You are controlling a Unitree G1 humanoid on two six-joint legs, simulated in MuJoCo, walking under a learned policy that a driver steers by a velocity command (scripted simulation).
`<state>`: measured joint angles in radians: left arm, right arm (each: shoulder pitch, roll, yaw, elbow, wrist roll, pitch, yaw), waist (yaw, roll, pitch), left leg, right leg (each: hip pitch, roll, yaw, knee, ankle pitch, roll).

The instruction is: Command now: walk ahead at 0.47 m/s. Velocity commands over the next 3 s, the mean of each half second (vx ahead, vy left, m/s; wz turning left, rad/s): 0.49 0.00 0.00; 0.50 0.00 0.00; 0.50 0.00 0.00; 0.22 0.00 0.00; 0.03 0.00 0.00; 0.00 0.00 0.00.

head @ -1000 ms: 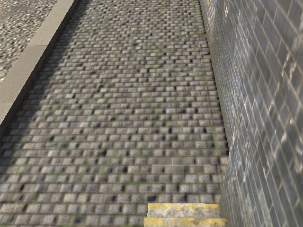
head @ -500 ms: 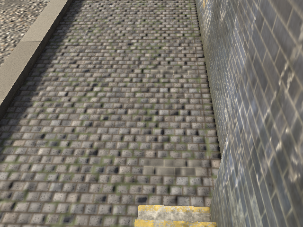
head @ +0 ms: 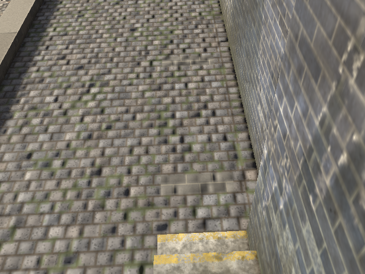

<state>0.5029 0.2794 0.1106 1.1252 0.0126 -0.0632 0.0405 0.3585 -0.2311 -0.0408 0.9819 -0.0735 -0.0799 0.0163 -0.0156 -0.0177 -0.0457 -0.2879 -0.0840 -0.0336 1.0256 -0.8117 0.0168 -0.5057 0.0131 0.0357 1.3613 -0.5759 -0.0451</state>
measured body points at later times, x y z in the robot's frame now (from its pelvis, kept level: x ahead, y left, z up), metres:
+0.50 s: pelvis +0.22 -0.08 -0.20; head +0.23 -0.15 +0.24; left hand +0.07 +0.13 -0.31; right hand +0.34 -0.30 -0.38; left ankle +0.34 +0.07 -0.88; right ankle +0.15 -0.16 -0.86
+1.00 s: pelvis +0.48 -0.10 -0.43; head +0.45 -0.13 +0.02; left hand +0.50 +0.15 -0.56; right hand +0.43 -0.33 -0.60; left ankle +0.33 +0.01 -1.06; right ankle +0.60 -0.22 -1.17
